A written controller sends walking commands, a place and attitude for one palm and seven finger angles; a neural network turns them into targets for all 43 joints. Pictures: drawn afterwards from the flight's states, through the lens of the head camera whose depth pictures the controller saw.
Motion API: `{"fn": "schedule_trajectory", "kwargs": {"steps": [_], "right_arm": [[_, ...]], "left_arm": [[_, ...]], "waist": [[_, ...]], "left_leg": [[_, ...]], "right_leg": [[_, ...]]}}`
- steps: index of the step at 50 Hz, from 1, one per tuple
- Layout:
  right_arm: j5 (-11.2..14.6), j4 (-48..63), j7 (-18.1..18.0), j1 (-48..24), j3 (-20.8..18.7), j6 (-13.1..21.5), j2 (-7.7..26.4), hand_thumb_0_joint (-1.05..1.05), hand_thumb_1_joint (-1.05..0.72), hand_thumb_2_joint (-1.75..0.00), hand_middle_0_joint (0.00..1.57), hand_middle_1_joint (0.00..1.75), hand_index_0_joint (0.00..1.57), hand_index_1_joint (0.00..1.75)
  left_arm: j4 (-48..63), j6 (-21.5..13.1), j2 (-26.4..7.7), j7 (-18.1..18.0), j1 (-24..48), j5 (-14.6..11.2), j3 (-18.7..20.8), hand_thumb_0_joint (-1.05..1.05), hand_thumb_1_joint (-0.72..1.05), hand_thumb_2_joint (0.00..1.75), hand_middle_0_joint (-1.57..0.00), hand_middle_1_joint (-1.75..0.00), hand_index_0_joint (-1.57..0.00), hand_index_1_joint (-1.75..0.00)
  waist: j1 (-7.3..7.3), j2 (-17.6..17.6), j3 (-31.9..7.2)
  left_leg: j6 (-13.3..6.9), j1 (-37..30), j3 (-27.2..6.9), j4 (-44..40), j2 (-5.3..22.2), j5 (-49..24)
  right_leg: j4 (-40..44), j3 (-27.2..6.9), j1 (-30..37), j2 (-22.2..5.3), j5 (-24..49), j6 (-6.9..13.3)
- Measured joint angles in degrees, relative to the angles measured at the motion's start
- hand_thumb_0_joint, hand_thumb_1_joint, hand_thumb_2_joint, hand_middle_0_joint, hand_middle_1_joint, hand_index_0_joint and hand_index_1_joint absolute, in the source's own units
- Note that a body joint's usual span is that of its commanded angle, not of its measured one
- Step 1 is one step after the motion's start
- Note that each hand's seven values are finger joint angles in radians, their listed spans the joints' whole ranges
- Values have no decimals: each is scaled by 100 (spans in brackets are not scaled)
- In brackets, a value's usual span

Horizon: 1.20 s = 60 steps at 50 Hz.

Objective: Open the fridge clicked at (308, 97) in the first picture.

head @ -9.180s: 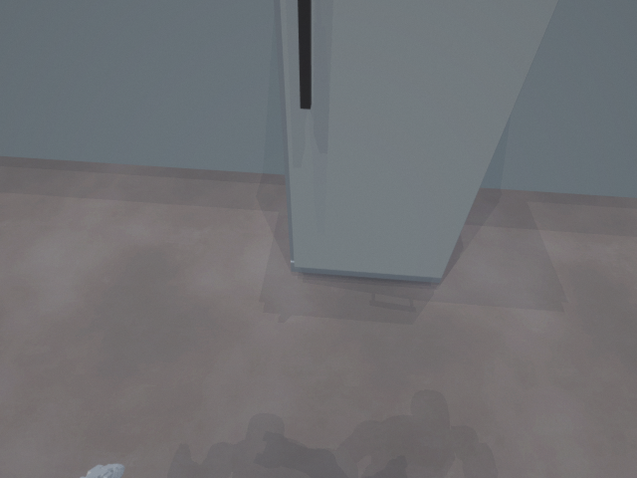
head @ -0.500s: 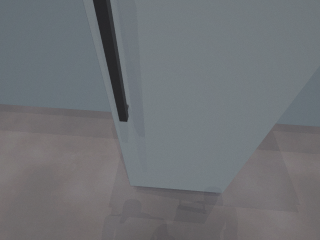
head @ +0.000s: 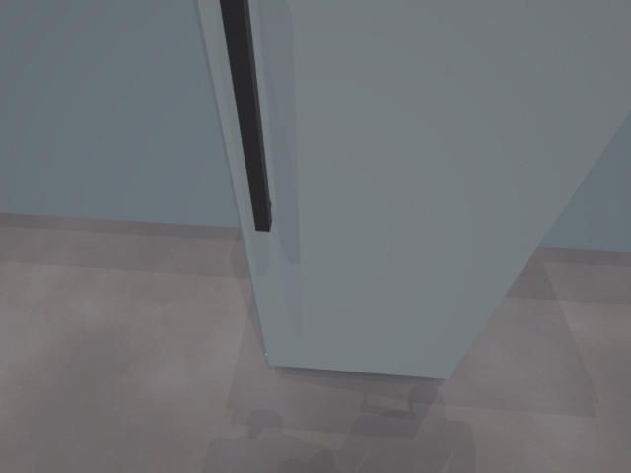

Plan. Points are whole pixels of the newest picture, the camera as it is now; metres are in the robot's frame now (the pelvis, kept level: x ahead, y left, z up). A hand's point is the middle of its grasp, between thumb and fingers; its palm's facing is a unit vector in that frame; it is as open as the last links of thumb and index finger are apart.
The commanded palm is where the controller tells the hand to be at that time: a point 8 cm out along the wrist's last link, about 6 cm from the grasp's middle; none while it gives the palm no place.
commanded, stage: come to a stop and stand still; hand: left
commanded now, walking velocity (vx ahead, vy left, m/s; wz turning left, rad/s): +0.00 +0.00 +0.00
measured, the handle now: (250, 86) +0.51 +0.12 +0.24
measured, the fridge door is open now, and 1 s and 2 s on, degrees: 0 0 0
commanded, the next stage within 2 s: look again from close up in 1.00 s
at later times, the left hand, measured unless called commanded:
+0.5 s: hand out of the picture -0.02 +0.18 -0.17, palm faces +0.00 -0.98 -0.21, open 7.4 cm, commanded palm none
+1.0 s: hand out of the picture +0.02 +0.19 -0.17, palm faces +0.00 -0.97 -0.23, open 7.4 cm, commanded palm none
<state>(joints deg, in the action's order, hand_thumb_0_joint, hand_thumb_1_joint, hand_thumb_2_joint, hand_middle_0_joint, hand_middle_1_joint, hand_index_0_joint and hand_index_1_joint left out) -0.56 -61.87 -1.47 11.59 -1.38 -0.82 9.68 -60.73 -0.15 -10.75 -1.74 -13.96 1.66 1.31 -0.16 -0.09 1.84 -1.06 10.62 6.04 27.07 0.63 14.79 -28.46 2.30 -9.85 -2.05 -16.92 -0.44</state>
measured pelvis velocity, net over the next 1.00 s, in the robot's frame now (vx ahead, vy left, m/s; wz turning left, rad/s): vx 0.00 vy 0.01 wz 0.00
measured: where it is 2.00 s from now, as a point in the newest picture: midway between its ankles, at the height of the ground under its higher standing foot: outside the picture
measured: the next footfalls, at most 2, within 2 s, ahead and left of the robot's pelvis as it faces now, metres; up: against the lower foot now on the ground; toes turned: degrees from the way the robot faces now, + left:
none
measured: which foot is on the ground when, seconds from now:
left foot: down 0.00-1.00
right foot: down 0.00-1.00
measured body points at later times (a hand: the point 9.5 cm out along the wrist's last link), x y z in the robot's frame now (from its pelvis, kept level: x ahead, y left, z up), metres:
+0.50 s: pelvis -0.01 +0.00 +0.01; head +0.00 +0.01 +0.46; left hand -0.02 +0.23 -0.15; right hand -0.02 -0.24 -0.15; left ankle +0.00 +0.10 -0.74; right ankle -0.02 -0.12 -0.74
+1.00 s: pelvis +0.00 +0.01 +0.00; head +0.01 +0.00 +0.45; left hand +0.03 +0.25 -0.15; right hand +0.03 -0.22 -0.16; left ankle +0.00 +0.10 -0.74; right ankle -0.02 -0.12 -0.74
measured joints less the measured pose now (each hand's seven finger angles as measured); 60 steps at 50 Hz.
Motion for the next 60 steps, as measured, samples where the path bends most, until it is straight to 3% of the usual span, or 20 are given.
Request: {"fn": "schedule_trajectory", "kwargs": {"steps": [9,24,30,41,60], "right_arm": [[0,-271,29,309,93,102,65,0,-91,-90,20,30,20,30],[5,-387,25,434,105,120,84,1,-90,-90,20,30,20,30],[-35,96,86,410,150,119,153,1,-91,-90,20,30,19,30],[-35,240,64,373,212,173,135,1,-94,-90,20,30,20,30],[-9,-100,32,176,214,203,70,1,-91,-90,20,30,20,30]], "left_arm": [[-178,-29,-29,38,-46,-29,-48,0,90,90,-20,-30,-20,-30],[-346,-50,-6,54,-233,-33,-75,0,90,90,-20,-30,-20,-30],[-250,-141,64,-27,-273,-61,-228,0,90,90,-20,-30,-20,-30],[-42,-94,97,4,-179,-57,-244,0,90,90,-20,-30,-20,-30],[-187,-76,-13,15,-26,-61,-189,0,90,90,-20,-30,-20,-30]], "waist": [[42,-20,-41],[47,-81,28],[116,108,-8],[27,140,-138],[5,-41,17]], "left_leg": [[13,-130,-4,-482,42,-332],[10,-92,-31,-562,52,-429],[-52,321,-77,150,70,-82],[-131,195,26,64,-102,-29],[-17,-29,36,-173,-5,-29]], "right_leg": [[568,15,165,76,384,23],[713,44,166,94,507,30],[168,81,-150,68,239,2],[-76,-28,-196,-107,39,-90],[166,-36,10,8,45,-7]]}}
